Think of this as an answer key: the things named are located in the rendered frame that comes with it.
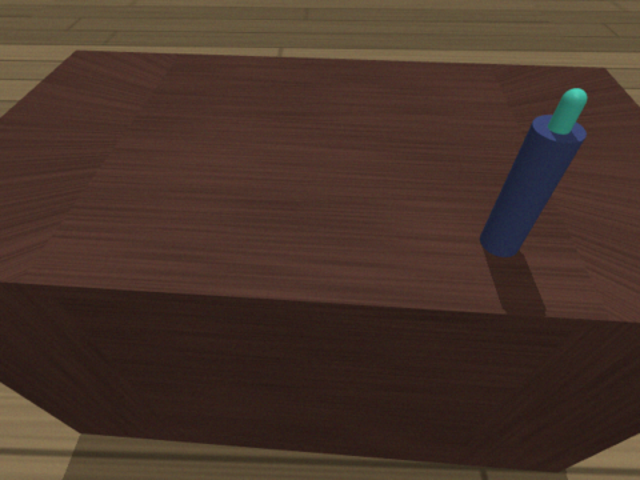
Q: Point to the bottle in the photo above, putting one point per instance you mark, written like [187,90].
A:
[548,149]

